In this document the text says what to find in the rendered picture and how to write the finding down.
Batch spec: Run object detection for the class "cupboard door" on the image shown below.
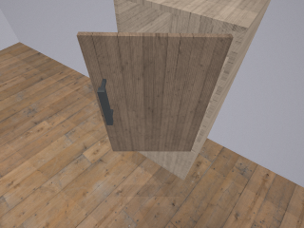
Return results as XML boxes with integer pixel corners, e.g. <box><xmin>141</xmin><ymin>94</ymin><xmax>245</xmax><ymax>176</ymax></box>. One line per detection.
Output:
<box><xmin>76</xmin><ymin>31</ymin><xmax>234</xmax><ymax>152</ymax></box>

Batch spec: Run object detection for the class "handle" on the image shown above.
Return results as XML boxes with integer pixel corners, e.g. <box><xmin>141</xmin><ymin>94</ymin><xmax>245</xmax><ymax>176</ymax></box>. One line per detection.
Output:
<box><xmin>97</xmin><ymin>79</ymin><xmax>114</xmax><ymax>125</ymax></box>

